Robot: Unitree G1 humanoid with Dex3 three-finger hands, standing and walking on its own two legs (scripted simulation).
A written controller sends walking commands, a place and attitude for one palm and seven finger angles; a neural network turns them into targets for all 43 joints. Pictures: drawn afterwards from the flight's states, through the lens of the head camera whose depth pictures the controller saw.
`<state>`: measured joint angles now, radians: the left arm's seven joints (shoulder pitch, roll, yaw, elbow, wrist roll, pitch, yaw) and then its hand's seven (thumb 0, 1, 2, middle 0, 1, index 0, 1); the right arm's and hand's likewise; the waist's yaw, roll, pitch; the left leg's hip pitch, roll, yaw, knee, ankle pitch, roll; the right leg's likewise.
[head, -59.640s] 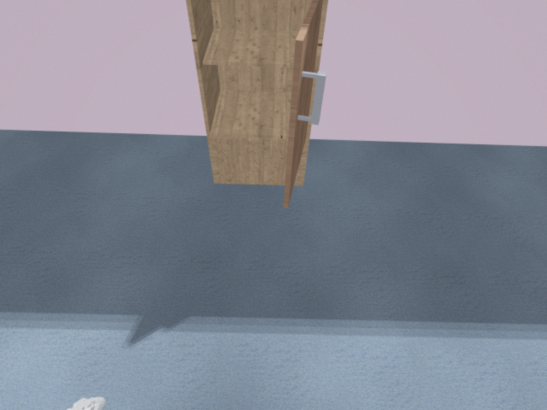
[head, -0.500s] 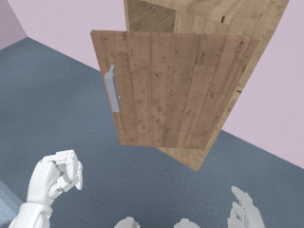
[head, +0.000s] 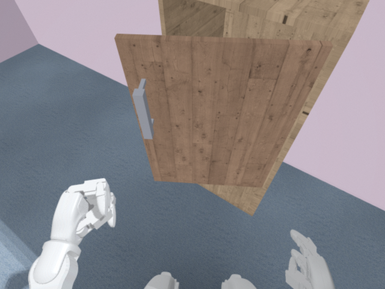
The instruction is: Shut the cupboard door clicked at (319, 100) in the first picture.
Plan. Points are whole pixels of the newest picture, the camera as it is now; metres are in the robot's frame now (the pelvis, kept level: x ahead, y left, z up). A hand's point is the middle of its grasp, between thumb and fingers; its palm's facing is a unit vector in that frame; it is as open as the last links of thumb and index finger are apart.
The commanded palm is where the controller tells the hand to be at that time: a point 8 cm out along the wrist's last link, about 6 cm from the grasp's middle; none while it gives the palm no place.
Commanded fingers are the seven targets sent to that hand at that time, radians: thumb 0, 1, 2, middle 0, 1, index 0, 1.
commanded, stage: bring the fist close to the handle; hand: left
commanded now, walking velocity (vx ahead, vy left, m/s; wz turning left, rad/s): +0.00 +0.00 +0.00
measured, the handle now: (146, 110) +0.51 +0.15 +0.06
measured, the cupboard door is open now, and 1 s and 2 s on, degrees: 30 30 22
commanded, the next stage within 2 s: push the door shut along its arc in 1.22 s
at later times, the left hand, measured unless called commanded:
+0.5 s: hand (135, 167) +0.34 +0.14 +0.07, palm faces -0.04 -1.00 -0.03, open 3.1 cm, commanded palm +0.33 +0.19 +0.07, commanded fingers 0.00 0.90 0.90 -1.30 -1.50 -1.30 -1.50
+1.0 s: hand (152, 137) +0.42 +0.12 +0.07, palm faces -0.02 -1.00 -0.03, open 3.1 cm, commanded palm +0.39 +0.17 +0.07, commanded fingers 0.00 0.90 0.90 -1.30 -1.50 -1.30 -1.50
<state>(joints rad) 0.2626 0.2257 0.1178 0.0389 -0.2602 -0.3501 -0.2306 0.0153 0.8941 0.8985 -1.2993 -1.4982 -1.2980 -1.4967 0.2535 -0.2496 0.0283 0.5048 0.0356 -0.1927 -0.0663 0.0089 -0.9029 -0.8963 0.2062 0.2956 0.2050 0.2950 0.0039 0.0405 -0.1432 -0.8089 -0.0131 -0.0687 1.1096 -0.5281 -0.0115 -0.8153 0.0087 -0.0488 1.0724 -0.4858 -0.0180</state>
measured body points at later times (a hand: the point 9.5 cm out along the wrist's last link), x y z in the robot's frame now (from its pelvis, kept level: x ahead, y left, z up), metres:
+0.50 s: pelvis +0.00 +0.01 +0.01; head +0.06 +0.00 +0.45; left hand +0.33 +0.20 +0.07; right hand +0.14 -0.24 -0.09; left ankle +0.01 +0.12 -0.66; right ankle +0.02 -0.11 -0.66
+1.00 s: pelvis +0.00 +0.00 +0.01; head +0.07 -0.01 +0.45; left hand +0.41 +0.17 +0.07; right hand +0.07 -0.26 -0.11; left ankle +0.01 +0.12 -0.66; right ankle +0.02 -0.11 -0.66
